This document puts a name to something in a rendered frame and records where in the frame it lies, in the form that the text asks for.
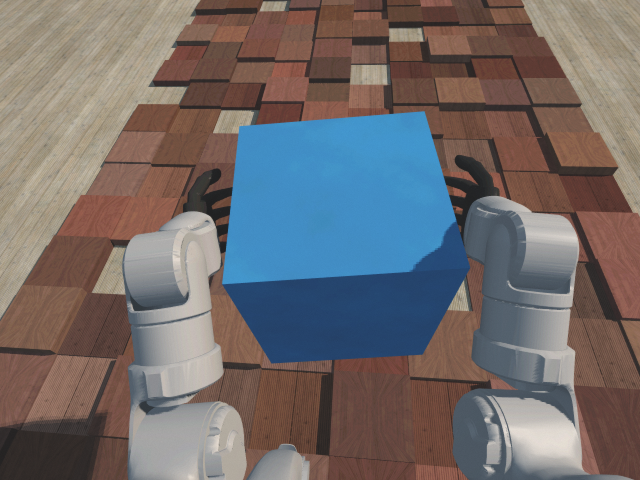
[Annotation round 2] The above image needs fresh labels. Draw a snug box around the robot left forearm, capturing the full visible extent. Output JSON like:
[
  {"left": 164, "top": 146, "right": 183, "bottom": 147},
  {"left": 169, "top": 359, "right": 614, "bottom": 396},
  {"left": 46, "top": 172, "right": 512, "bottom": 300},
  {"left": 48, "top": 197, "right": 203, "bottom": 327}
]
[{"left": 122, "top": 211, "right": 224, "bottom": 480}]

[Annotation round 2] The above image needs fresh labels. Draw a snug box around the left robot thigh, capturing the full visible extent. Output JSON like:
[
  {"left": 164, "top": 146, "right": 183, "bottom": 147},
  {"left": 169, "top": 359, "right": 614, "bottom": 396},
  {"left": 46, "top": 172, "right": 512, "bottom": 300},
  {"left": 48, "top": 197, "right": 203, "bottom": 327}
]
[{"left": 246, "top": 449, "right": 310, "bottom": 480}]

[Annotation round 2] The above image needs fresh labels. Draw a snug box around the robot right upper arm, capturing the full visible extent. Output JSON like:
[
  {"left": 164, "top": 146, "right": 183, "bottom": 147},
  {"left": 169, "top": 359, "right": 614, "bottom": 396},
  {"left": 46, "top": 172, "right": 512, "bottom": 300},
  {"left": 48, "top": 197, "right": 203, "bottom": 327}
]
[{"left": 452, "top": 388, "right": 633, "bottom": 480}]

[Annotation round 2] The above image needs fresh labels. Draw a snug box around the left robot hand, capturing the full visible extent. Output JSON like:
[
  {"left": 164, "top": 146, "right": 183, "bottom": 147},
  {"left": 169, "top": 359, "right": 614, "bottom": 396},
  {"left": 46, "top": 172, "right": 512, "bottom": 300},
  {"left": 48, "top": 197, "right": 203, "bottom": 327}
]
[{"left": 183, "top": 168, "right": 233, "bottom": 253}]

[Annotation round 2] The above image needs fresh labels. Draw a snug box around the robot right forearm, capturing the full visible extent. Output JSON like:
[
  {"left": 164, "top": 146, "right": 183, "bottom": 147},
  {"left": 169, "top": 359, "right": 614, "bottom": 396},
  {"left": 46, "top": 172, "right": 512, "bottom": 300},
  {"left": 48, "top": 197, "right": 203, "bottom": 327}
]
[{"left": 463, "top": 196, "right": 582, "bottom": 459}]

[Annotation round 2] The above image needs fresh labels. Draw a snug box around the carton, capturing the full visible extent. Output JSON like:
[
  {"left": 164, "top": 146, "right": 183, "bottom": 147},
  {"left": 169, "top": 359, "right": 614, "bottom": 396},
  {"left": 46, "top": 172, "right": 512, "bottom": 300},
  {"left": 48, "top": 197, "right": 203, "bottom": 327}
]
[{"left": 222, "top": 111, "right": 470, "bottom": 363}]

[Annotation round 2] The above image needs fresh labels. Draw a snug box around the right robot hand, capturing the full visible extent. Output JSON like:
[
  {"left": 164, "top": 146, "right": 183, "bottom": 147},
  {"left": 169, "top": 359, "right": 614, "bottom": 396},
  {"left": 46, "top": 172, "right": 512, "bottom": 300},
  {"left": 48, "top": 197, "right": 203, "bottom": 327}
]
[{"left": 444, "top": 155, "right": 500, "bottom": 244}]

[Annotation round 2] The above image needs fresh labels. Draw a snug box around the left robot shin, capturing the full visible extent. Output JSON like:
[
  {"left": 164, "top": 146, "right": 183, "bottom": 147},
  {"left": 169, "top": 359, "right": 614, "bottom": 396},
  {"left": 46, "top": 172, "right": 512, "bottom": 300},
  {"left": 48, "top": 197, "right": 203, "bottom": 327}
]
[{"left": 278, "top": 444, "right": 298, "bottom": 453}]

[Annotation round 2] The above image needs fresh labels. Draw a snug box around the robot left upper arm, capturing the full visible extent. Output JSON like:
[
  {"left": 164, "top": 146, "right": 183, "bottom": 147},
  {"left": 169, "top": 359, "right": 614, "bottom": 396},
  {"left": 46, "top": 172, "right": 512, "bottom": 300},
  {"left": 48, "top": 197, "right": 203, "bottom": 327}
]
[{"left": 129, "top": 401, "right": 247, "bottom": 480}]

